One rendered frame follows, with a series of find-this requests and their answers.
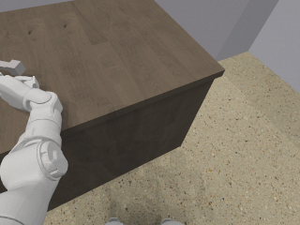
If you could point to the robot left shin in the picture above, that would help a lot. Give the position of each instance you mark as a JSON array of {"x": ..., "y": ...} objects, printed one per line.
[{"x": 113, "y": 219}]

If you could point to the left robot upper arm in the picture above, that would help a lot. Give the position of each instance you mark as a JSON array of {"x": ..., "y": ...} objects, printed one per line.
[{"x": 31, "y": 176}]

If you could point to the left robot hand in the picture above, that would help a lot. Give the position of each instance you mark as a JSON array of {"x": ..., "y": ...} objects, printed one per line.
[{"x": 13, "y": 89}]

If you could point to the robot left forearm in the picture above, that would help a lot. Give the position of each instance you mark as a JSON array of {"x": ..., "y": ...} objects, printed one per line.
[{"x": 45, "y": 120}]

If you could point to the tap lever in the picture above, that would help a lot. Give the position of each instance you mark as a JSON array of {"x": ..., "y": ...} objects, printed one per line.
[{"x": 15, "y": 67}]

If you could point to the counter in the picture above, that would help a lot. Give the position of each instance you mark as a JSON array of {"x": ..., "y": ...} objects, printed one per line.
[{"x": 130, "y": 80}]

